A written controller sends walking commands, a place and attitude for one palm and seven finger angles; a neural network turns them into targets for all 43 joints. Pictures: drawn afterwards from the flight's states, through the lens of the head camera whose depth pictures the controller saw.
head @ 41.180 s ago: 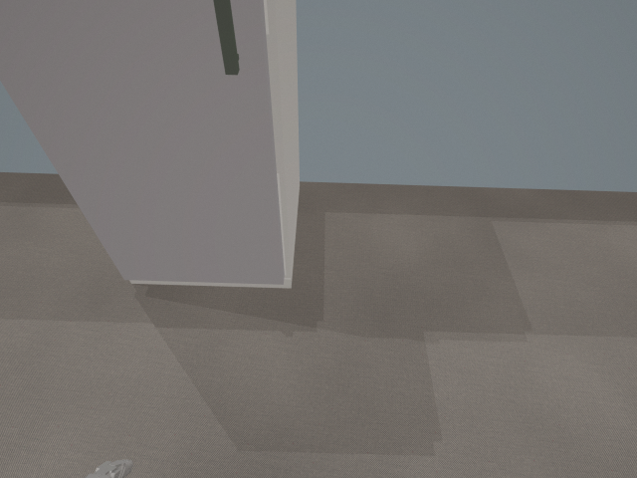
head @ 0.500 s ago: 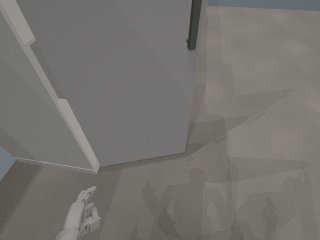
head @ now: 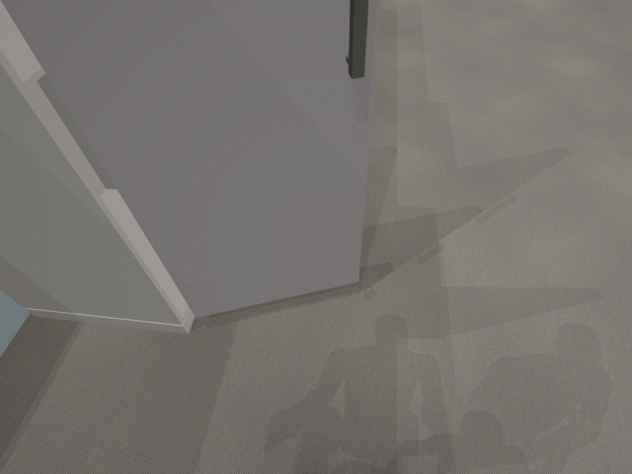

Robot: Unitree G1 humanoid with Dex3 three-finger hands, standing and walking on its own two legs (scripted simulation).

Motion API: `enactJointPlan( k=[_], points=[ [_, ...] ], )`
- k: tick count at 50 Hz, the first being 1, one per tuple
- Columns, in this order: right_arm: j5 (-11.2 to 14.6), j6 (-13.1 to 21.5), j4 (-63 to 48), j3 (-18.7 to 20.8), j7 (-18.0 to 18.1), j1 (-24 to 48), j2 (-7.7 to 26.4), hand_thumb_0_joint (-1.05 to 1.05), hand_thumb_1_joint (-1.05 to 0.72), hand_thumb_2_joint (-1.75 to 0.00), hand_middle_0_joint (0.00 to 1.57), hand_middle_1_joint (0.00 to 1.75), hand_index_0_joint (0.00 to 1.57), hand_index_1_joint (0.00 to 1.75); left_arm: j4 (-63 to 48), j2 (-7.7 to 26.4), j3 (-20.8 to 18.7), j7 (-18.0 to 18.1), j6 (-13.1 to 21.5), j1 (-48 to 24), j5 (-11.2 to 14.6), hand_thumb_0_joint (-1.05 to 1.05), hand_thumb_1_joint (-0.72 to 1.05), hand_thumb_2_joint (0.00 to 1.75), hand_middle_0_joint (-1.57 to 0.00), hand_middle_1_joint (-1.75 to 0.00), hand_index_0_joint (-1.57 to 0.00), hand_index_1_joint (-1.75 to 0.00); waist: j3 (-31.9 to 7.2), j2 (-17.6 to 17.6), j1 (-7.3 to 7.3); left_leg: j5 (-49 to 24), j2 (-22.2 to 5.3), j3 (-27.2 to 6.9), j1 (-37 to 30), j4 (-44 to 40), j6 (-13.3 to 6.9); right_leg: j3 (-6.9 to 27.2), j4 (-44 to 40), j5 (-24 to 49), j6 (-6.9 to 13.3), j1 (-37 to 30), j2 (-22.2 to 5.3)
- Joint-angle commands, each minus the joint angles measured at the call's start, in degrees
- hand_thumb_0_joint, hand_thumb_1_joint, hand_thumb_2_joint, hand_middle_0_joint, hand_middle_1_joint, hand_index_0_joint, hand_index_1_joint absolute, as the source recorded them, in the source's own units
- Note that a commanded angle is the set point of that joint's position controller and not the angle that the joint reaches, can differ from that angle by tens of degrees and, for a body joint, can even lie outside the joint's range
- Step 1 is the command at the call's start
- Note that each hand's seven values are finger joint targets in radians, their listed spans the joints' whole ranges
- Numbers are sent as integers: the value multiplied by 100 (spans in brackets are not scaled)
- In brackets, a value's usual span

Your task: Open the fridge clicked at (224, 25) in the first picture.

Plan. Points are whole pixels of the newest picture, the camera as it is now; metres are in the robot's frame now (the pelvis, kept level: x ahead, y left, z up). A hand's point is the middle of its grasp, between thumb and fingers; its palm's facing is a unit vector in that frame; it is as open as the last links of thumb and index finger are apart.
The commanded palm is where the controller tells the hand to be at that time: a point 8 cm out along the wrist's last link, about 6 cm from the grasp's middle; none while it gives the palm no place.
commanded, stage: let the arm hang, fingers relaxed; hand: right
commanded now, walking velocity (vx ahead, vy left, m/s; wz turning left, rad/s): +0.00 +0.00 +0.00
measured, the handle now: out of the picture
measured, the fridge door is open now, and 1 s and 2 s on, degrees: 69 69 69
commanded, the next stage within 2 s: look to check the result in 0.72 s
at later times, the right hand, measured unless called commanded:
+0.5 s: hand out of the picture +0.03 -0.20 -0.17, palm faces -0.01 +0.98 -0.22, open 7.4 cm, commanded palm none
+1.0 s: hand out of the picture +0.05 -0.22 -0.16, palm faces -0.03 +0.96 -0.26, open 7.4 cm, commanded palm none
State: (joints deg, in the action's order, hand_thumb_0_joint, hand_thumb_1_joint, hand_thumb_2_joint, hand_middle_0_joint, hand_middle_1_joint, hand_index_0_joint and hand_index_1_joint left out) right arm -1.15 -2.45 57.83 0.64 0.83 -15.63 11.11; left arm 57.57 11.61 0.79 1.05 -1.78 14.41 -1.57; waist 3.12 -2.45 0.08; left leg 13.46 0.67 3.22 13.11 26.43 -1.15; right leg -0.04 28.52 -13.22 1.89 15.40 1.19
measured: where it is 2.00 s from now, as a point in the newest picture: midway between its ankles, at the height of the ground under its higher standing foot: outside the picture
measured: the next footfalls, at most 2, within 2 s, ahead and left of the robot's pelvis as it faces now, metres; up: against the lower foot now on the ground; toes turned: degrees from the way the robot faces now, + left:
none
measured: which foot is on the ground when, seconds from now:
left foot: down 0.00-1.00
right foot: down 0.00-1.00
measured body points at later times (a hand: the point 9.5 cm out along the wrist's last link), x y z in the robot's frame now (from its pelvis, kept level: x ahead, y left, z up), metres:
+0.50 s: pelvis +0.00 -0.01 +0.00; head +0.01 -0.01 +0.45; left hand +0.02 +0.22 -0.16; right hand +0.04 -0.25 -0.15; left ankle +0.01 +0.11 -0.74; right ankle +0.02 -0.10 -0.74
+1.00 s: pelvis +0.01 -0.01 +0.01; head +0.03 -0.01 +0.46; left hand +0.04 +0.26 -0.14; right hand +0.05 -0.27 -0.14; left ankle +0.01 +0.11 -0.74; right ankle +0.02 -0.10 -0.74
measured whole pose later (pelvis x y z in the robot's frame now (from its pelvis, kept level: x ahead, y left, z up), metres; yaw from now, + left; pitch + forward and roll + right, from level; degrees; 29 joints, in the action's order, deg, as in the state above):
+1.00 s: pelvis +0.01 -0.01 +0.01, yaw +1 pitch -1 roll +0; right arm -0.9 0.3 65.9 0.9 0.6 -9.8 14.5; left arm 65.1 14.2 -0.4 1.4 -0.1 10.1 -0.9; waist 2.9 0.1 0.3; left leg 11.0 0.1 1.8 8.0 19.9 -0.5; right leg -1.3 20.5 -10.4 2.4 9.2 1.9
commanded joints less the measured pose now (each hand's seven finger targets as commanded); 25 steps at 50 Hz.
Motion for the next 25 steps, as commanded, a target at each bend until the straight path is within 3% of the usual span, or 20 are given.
enactJointPlan(
  k=[1, 8, 17, 25],
  points=[
    [38, 297, 17, 139, 11, -17, 800, 0, -90, -90, 20, 30, 20, 30, -125, 660, -206, 87, 173, 1, 20, 0, 90, 90, -20, -30, -20, -30, -374, 633, 2, 93, -593, -783, -358, -848, -239, 668, -798, -96, 89, 33, -592],
    [49, 313, 505, 102, 37, -155, 686, 0, -90, -90, 20, 30, 20, 30, 280, 611, -248, 133, 198, 418, 38, 0, 90, 90, -20, -30, -20, -30, -176, 275, 35, 132, -564, -705, -272, -851, -230, 717, -979, -127, 142, -7, -655],
    [21, 290, 637, 105, 68, -133, 627, 0, -90, -90, 20, 30, 20, 30, 414, 544, -253, 123, 224, 363, 27, 0, 90, 90, -20, -30, -20, -30, 40, 215, 3, 48, -540, -643, -191, -706, -171, 773, -1205, -270, 169, 76, -714],
    [23, 345, 537, 128, 65, 125, 719, 0, -90, -90, 20, 30, 20, 30, 427, 627, -259, 97, 265, 141, 22, 0, 90, 90, -20, -30, -20, -30, -44, 251, 30, -237, -604, -705, -205, -753, -143, 686, -1135, 322, 117, -171, -674]
  ],
)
